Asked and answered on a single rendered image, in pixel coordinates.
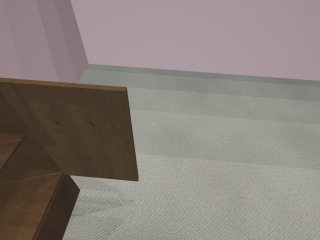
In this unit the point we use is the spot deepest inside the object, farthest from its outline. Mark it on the cupboard door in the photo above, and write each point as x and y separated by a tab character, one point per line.
85	128

